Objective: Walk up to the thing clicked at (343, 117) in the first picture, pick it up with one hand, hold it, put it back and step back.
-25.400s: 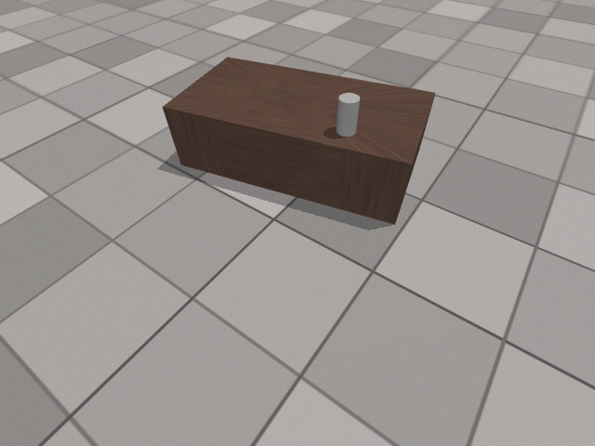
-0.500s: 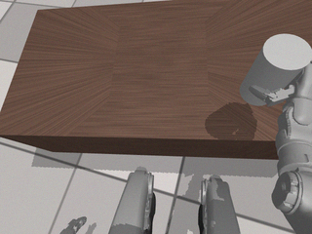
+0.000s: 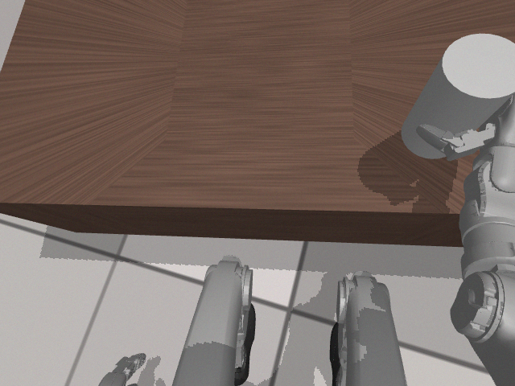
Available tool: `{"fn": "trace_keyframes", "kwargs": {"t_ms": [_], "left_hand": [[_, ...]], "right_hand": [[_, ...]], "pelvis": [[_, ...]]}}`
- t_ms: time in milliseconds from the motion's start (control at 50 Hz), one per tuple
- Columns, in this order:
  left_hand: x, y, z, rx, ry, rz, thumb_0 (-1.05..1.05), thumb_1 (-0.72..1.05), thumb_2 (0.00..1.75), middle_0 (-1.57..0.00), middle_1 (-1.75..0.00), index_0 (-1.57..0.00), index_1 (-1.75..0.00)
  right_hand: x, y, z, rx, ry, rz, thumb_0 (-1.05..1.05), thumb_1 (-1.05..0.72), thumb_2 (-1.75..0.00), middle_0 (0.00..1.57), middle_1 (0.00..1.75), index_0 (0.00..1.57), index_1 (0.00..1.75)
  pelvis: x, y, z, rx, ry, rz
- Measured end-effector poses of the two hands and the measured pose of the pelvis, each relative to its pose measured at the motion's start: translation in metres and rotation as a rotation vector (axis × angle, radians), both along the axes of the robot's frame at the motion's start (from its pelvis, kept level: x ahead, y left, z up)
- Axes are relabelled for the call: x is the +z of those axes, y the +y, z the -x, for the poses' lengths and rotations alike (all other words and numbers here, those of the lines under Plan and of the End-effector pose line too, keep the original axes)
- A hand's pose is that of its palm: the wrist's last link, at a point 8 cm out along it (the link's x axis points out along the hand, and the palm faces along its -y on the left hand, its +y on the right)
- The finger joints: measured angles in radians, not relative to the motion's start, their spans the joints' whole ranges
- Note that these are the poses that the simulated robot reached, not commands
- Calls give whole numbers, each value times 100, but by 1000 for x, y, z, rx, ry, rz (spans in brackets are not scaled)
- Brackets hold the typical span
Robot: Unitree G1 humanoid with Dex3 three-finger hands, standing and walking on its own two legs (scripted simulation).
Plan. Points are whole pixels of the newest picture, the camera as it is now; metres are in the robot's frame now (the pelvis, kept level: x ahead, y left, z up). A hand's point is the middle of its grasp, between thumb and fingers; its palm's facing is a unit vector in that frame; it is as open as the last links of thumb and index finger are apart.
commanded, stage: lower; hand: right
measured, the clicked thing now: (452, 105) +0.52 -0.21 +0.00
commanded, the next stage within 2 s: loosen in 0.60 s
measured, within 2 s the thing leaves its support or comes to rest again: rests again in 0.52 s
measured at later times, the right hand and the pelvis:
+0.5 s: hand (449, 117) +0.53 -0.22 -0.04, palm faces +0.24 +0.97 -0.02, open 11.9 cm; pelvis -0.01 +0.00 -0.04, yaw +0 degrees
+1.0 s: hand (448, 119) +0.53 -0.22 -0.04, palm faces +0.25 +0.97 -0.02, open 12.0 cm; pelvis -0.01 +0.00 -0.05, yaw +0 degrees
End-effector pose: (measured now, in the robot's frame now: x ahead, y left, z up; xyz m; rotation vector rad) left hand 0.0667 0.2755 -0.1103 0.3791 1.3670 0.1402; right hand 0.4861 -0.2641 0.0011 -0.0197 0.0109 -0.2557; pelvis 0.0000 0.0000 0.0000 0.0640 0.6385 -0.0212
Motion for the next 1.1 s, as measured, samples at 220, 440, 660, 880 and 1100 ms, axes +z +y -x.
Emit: {"fn": "trace_keyframes", "kwargs": {"t_ms": [220, 440, 660, 880, 1100], "left_hand": [[-21, 5, 6, 3, 7, -5, 0, 91, 90, -20, -30, -20, -30], [-36, 12, 16, 7, 35, -13, 0, 91, 89, -20, -30, -21, -30], [-44, 14, 20, 12, 46, -28, 0, 90, 90, -20, -30, -21, -30], [-50, 12, 17, 6, 42, -30, 0, 92, 88, -21, -31, -22, -30], [-50, 10, 19, 9, 39, -26, 0, 92, 88, -20, -31, -22, -30]], "right_hand": [[-15, 1, -3, 6, 7, 2, -1, 61, -103, 61, 100, 61, 100], [-30, -1, -5, 3, 7, 1, -1, 61, -103, 61, 101, 61, 100], [-42, -1, -6, 10, 12, -5, -1, 61, -103, 61, 101, 61, 100], [-44, -4, -6, 5, 1, -2, -1, 58, -93, 67, 90, 67, 90], [-41, -2, -7, 6, 4, -3, -1, 50, -52, 70, 64, 71, 64]], "pelvis": [[-21, 2, 6, -2, 2, 3], [-37, 5, 9, -1, 6, 7], [-48, 4, 11, -1, 6, 2], [-55, 1, 13, -5, 0, -1], [-54, 0, 14, -6, 2, -2]]}}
